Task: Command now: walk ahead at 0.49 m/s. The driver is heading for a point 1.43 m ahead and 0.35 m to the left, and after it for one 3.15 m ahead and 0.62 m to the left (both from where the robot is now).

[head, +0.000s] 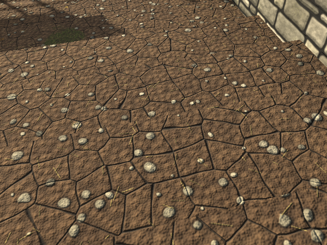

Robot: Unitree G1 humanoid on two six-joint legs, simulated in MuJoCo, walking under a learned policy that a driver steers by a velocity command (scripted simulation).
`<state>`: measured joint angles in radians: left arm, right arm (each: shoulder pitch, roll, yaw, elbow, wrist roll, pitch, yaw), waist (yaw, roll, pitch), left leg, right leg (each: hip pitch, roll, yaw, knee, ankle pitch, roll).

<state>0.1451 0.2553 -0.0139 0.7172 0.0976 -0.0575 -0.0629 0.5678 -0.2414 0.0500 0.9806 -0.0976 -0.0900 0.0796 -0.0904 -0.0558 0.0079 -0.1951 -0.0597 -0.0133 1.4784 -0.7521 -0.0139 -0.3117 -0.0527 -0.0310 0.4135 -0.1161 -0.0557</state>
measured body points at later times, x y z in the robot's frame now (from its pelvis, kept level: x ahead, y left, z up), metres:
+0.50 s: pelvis +0.30 +0.06 -0.02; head +0.32 +0.07 +0.43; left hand +0.36 +0.31 -0.16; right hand +0.44 -0.19 -0.13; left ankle +0.38 +0.13 -0.74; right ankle +0.19 -0.08 -0.65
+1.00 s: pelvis +0.60 +0.03 -0.08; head +0.61 +0.03 +0.37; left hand +0.83 +0.19 -0.17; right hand +0.40 -0.12 -0.21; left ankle +0.38 +0.13 -0.74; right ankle +0.79 -0.12 -0.79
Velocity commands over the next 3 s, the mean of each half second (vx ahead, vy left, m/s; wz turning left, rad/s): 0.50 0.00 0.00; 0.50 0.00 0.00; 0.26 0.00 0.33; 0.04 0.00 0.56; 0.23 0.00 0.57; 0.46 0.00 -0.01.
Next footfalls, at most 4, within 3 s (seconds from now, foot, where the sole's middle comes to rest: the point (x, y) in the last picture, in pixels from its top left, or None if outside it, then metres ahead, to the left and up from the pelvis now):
0.38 left None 0.42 0.13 -0.78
1.08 right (178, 193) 0.83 -0.12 -0.95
1.50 left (127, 168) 1.01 0.14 -0.95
2.02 right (167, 163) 1.02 -0.08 -0.95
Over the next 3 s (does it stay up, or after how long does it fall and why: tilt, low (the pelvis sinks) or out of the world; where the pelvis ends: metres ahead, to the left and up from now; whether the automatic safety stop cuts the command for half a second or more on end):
stays up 1.13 0.29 -0.18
